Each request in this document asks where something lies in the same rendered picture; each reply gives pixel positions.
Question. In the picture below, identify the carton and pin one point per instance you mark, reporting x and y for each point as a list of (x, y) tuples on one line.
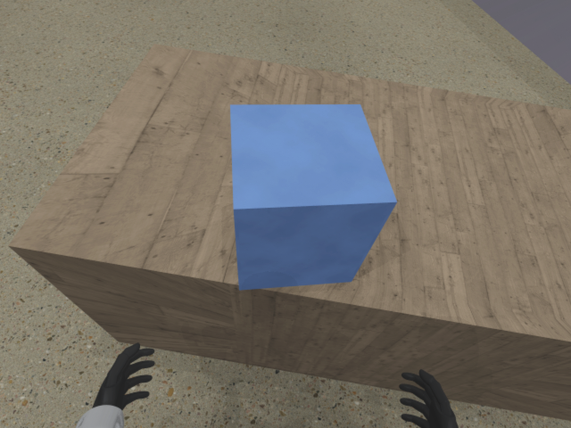
[(310, 193)]

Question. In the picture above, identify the robot right hand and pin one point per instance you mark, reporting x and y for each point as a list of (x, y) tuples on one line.
[(437, 410)]

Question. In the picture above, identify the pedestal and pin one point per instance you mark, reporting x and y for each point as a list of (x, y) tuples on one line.
[(469, 278)]

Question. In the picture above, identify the robot left forearm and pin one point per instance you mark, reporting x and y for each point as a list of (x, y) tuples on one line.
[(105, 416)]

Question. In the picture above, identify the robot left hand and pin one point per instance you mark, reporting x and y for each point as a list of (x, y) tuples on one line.
[(116, 383)]

